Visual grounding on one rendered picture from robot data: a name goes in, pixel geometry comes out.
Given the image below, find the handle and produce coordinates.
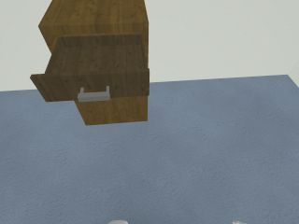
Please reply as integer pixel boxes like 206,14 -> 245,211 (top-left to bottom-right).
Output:
78,86 -> 110,103

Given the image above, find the drawer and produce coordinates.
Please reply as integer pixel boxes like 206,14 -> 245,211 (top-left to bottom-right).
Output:
30,34 -> 150,103

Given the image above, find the cabinet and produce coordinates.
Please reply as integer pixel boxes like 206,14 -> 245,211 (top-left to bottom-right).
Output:
38,0 -> 149,126

